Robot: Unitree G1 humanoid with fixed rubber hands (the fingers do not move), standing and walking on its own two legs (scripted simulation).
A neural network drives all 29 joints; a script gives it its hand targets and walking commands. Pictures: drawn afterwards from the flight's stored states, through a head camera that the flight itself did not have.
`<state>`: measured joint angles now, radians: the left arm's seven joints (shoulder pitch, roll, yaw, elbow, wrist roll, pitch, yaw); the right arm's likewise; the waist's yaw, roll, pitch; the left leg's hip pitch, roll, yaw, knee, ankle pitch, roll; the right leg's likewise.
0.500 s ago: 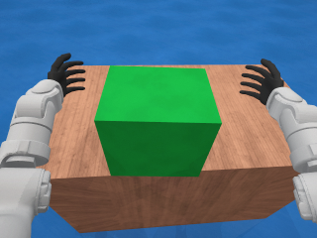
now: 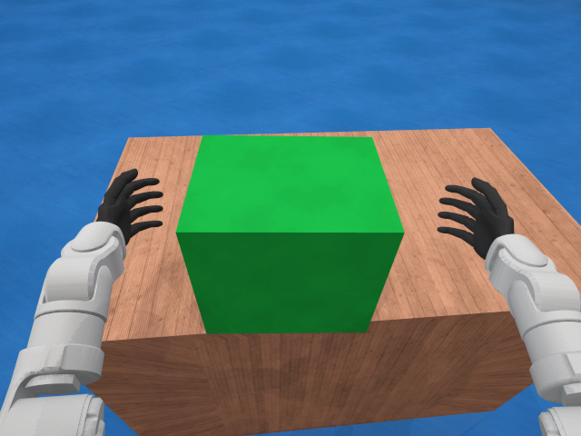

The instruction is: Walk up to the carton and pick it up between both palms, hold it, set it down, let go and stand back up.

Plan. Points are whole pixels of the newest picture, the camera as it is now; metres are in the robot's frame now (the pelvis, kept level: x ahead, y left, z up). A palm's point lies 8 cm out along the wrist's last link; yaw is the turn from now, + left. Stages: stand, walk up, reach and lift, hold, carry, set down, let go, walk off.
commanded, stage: set down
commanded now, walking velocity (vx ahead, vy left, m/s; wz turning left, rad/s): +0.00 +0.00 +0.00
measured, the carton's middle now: (287, 237) +0.43 +0.03 +0.03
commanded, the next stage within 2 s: let go in 1.86 s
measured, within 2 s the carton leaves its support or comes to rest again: neither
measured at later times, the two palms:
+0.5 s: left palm (114, 290) +0.29 +0.26 +0.07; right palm (488, 305) +0.29 -0.24 +0.06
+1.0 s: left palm (108, 356) +0.23 +0.26 +0.01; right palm (474, 365) +0.24 -0.23 +0.00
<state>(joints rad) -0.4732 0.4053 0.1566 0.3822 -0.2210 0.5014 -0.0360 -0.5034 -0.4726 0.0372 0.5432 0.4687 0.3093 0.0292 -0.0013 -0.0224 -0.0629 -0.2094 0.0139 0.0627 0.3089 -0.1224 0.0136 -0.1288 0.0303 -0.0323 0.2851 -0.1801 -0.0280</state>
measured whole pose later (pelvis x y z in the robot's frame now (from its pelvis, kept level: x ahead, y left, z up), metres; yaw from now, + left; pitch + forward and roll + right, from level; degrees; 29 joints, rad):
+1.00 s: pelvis +0.01 +0.00 +0.00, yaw +0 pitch +0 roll +0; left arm 0.13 0.31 0.04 0.36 -0.24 -0.10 -0.02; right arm 0.17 -0.28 -0.02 0.33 0.29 -0.10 0.05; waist 0.04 0.01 -0.02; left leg -0.17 0.01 0.06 0.33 -0.16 0.01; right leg -0.09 0.02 -0.03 0.31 -0.22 -0.03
